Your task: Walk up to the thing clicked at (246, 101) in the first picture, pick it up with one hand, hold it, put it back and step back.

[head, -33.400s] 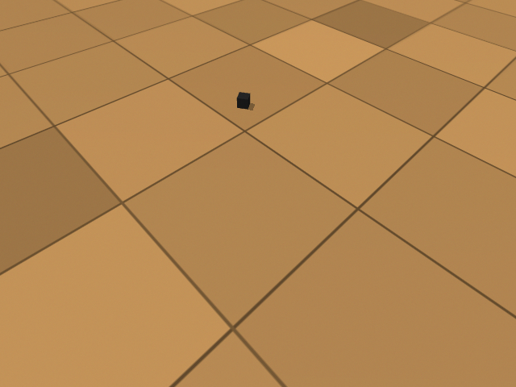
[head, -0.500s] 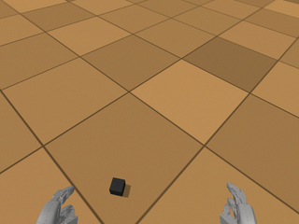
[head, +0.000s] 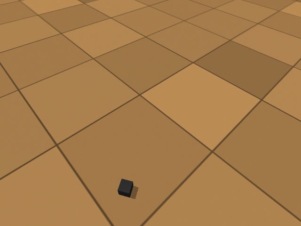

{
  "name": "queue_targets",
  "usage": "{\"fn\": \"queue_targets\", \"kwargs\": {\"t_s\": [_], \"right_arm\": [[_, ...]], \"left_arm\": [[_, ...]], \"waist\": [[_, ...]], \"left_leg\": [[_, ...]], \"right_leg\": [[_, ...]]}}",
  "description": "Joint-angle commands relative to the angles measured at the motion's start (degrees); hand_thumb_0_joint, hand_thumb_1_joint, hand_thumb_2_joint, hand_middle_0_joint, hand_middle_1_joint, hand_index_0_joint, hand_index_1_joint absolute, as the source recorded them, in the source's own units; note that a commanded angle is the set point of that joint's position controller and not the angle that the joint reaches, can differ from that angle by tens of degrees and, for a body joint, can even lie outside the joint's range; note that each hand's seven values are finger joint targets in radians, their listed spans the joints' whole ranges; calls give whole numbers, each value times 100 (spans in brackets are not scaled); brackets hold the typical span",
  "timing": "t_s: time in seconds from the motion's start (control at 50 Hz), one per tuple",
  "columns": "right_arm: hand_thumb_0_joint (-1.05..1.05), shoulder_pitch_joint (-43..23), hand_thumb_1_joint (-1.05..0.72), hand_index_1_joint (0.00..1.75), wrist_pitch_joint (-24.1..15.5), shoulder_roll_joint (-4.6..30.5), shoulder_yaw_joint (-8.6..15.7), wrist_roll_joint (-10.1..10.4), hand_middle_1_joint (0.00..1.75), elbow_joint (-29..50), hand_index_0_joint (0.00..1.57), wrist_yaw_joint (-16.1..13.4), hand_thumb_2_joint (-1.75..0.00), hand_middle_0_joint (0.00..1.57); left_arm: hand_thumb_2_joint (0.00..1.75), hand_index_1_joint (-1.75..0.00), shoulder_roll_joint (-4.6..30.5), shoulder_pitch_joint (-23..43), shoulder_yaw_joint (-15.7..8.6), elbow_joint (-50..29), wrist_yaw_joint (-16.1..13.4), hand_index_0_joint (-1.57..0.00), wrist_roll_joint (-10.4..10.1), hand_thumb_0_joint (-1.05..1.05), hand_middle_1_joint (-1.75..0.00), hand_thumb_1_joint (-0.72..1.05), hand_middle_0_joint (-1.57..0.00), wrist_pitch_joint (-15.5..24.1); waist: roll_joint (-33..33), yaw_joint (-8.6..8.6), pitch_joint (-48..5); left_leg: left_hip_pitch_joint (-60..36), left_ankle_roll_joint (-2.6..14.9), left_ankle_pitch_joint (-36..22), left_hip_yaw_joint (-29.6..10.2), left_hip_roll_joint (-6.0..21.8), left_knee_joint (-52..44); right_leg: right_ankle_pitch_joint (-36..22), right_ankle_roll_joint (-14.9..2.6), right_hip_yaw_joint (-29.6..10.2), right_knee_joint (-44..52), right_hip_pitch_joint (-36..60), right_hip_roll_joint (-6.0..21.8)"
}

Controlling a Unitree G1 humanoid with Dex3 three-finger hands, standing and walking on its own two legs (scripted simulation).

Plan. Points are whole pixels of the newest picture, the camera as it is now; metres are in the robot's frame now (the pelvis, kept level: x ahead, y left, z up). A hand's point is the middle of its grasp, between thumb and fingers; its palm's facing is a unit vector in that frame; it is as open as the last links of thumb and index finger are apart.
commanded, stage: stand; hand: left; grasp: from above
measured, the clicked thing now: (125, 188) +0.47 +0.16 -0.73
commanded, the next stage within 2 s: none
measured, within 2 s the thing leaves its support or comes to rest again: neither
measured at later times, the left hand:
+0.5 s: hand out of the picture +0.03 +0.23 -0.15, palm faces +0.02 -0.94 -0.34, open 7.4 cm
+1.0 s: hand out of the picture +0.06 +0.23 -0.14, palm faces +0.01 -0.94 -0.33, open 7.4 cm
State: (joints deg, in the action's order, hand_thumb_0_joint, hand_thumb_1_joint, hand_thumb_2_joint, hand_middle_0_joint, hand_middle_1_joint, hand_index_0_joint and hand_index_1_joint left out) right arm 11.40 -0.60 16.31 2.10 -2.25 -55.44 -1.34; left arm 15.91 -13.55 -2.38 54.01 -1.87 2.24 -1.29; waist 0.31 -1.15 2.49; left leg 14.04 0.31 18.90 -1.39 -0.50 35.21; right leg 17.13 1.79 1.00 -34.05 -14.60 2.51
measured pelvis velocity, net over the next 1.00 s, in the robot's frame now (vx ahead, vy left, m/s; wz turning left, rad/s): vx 0.00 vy -0.01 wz -0.01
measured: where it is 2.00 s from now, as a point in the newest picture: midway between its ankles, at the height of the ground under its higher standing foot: outside the picture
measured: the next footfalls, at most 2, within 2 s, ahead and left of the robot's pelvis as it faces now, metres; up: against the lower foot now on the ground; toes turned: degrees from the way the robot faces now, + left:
none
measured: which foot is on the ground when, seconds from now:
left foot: down 0.00-1.00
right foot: down 0.00-1.00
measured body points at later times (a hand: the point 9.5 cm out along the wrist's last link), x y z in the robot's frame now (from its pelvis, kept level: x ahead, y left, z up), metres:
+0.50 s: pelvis -0.01 -0.01 +0.02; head -0.02 -0.01 +0.47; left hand +0.03 +0.28 -0.12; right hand +0.05 -0.30 -0.13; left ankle +0.00 +0.12 -0.73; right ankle +0.01 -0.14 -0.73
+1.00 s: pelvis +0.00 -0.01 +0.02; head +0.00 -0.02 +0.47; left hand +0.06 +0.27 -0.12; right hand +0.06 -0.30 -0.12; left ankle +0.00 +0.12 -0.73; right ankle +0.01 -0.14 -0.73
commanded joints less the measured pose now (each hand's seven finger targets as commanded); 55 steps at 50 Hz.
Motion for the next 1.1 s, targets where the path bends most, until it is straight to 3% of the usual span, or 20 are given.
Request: {"fn": "queue_targets", "kwargs": {"t_s": [0.0, 0.14, 0.26, 0.32, 0.38, 0.44, 0.56, 0.68, 0.74, 0.92, 1.08], "right_arm": [[0, -182, -90, 30, -102, 1029, 251, 23, 30, 185, 20, -99, -90, 20], [0, -363, -90, 30, -42, 1065, 223, 48, 30, -111, 20, -68, -90, 20], [0, -398, -90, 30, -49, 1082, 209, 66, 30, -287, 20, -42, -90, 20], [0, -387, -90, 30, -34, 1098, 196, 64, 30, -354, 20, -25, -90, 20], [0, -410, -90, 30, -43, 1101, 184, 69, 30, -384, 20, -19, -90, 20], [0, -418, -90, 30, -39, 1140, 183, 79, 30, -436, 20, -12, -90, 20], [0, -381, -90, 30, -46, 1184, 138, 86, 30, -522, 20, -12, -90, 20], [0, -436, -90, 30, -65, 1227, 105, 97, 30, -553, 20, -14, -90, 20], [0, -407, -90, 30, -47, 1259, 93, 100, 30, -596, 20, -12, -90, 20], [0, -475, -90, 30, -68, 1295, 67, 106, 30, -602, 20, -18, -90, 20], [0, -589, -90, 30, -85, 1314, 53, 119, 30, -609, 20, -10, -90, 20]], "left_arm": [[90, -30, 1010, 361, -226, -123, -95, -20, -28, 0, -30, 90, -20, 214], [90, -30, 1070, 428, -185, 375, -79, -20, -12, 0, -30, 90, -20, 199], [90, -30, 1099, 496, -178, 607, -53, -20, -35, 0, -30, 90, -20, 227], [90, -30, 1132, 495, -181, 690, -37, -20, -37, 0, -30, 90, -20, 211], [90, -30, 1171, 557, -180, 740, -30, -20, -42, 0, -30, 90, -20, 230], [90, -30, 1195, 589, -168, 796, -18, -20, -41, 0, -30, 90, -20, 237], [90, -30, 1237, 693, -165, 835, -1, -20, -77, 0, -30, 90, -20, 239], [90, -30, 1245, 718, -152, 907, 6, -20, -90, 0, -30, 90, -20, 253], [90, -30, 1296, 760, -149, 913, 13, -20, -100, 0, -30, 90, -20, 252], [90, -30, 1317, 888, -156, 910, 31, -20, -118, 0, -30, 90, -20, 261], [90, -30, 1274, 885, -129, 938, 55, -20, -123, 0, -30, 90, -20, 257]], "waist": [[-78, 77, -351], [-21, 42, 132], [6, 33, 101], [35, 14, 255], [-42, 18, 97], [-60, 44, 142], [35, 61, 83], [-42, 57, -104], [-53, 57, 42], [-8, 98, -184], [-19, 68, -128]], "left_leg": [[-381, 178, -1286, -496, 457, -968], [-267, 129, -461, -562, 489, -1586], [-303, 114, -567, -556, 535, -1754], [-126, 98, -186, -612, 530, -1940], [-337, 97, -523, -544, 537, -1852], [-394, 81, -463, -532, 535, -1861], [-368, 88, -564, -519, 595, -1907], [-623, 99, -1039, -482, 640, -1845], [-517, 81, -923, -470, 612, -1897], [-671, 91, -1334, -420, 688, -1898], [-715, 68, -1365, -438, 716, -1953]], "right_leg": [[-1259, -319, -422, 896, 392, 374], [-421, -235, -401, 1377, 486, 311], [-575, -217, -443, 1541, 743, 374], [-386, -185, -391, 1593, 735, 317], [-430, -212, -460, 1681, 784, 395], [-297, -201, -475, 1763, 671, 379], [-556, -221, -523, 1777, 806, 422], [-878, -236, -513, 1778, 885, 452], [-731, -201, -514, 1856, 832, 422], [-1309, -236, -497, 1774, 988, 470], [-1185, -231, -447, 1764, 940, 439]]}}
